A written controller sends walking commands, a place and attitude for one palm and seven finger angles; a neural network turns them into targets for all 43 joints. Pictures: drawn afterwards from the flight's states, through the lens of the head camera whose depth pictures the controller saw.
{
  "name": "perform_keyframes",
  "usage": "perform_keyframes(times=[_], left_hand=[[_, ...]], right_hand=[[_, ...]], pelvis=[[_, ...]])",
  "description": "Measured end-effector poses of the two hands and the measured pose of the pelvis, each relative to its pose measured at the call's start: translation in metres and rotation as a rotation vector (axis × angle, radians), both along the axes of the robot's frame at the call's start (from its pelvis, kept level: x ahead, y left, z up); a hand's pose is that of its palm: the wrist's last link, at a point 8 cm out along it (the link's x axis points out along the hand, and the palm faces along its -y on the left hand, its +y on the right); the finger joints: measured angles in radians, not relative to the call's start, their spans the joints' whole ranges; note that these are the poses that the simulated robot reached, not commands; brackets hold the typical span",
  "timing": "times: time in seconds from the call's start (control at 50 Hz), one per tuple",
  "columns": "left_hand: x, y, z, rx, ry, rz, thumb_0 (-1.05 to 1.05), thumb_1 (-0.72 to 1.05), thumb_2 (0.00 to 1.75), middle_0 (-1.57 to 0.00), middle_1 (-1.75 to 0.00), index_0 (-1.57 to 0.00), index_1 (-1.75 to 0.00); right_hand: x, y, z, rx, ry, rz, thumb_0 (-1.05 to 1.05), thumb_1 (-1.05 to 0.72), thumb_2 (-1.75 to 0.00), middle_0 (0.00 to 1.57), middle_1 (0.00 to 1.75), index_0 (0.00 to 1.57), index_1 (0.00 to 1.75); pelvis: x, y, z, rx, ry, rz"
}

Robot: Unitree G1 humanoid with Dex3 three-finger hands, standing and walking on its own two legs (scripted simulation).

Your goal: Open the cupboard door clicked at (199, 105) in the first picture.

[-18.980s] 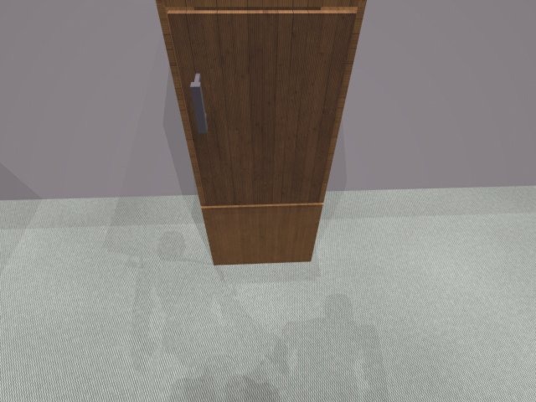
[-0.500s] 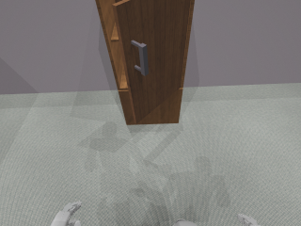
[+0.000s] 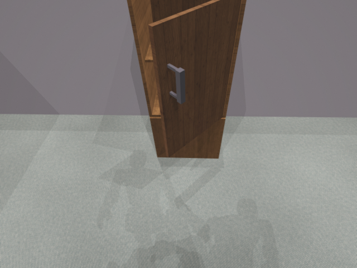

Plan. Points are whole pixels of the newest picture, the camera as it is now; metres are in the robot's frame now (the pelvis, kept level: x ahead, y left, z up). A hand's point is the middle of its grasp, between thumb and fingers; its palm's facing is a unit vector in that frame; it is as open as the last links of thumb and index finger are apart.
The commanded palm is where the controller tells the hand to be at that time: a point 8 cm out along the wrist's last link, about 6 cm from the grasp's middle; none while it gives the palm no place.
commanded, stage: let the arm hang, fingers relaxed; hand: left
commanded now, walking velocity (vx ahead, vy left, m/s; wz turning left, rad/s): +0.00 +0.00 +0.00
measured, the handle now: (176, 83) +0.64 +0.05 +0.06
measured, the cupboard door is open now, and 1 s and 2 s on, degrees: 45 45 45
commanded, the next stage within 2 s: look to check the result in 0.36 s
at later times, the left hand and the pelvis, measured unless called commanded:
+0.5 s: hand out of the picture +0.13 +0.23 -0.15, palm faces -0.03 -0.95 -0.31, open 7.4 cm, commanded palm none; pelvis +0.04 +0.00 +0.00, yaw -1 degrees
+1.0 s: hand out of the picture +0.14 +0.24 -0.15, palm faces -0.02 -0.94 -0.34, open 7.4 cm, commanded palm none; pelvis +0.05 +0.00 +0.01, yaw -1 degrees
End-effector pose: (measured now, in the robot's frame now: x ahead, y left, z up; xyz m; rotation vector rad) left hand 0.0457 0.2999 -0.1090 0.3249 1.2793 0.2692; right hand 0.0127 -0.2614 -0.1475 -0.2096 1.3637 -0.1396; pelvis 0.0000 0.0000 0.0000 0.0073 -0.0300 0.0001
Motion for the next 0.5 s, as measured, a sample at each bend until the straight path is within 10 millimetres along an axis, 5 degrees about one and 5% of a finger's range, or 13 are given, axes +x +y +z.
perform_keyframes(times=[0.26, 0.5], left_hand=[[0.059, -0.018, -0.001, -0.047, -0.074, -0.056, 0.00, 0.90, 0.90, -0.20, -0.30, -0.21, -0.30], [0.076, -0.028, -0.009, -0.080, -0.053, -0.064, 0.00, 0.90, 0.90, -0.20, -0.30, -0.21, -0.30]], right_hand=[[0.043, -0.009, 0.009, -0.031, -0.051, 0.008, 0.01, -0.91, -0.90, 0.20, 0.30, 0.20, 0.30], [0.074, -0.021, 0.019, -0.073, -0.069, 0.017, 0.01, -0.91, -0.90, 0.20, 0.30, 0.20, 0.30]], pelvis=[[0.021, 0.002, 0.003, 0.003, 0.006, -0.007], [0.037, 0.000, 0.005, -0.001, 0.014, -0.011]])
